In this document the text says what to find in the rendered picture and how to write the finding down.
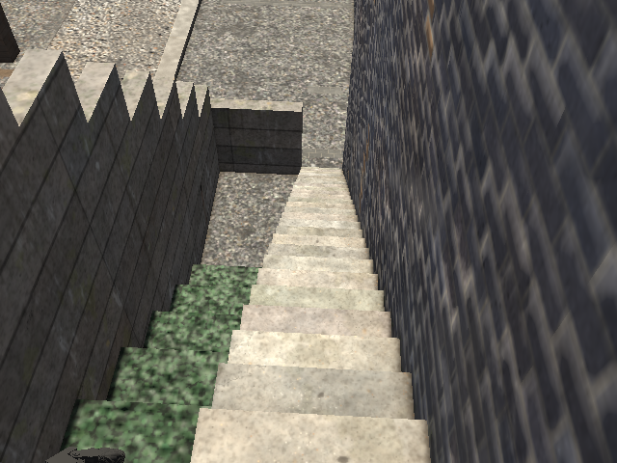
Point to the stairs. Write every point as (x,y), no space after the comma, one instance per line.
(313,374)

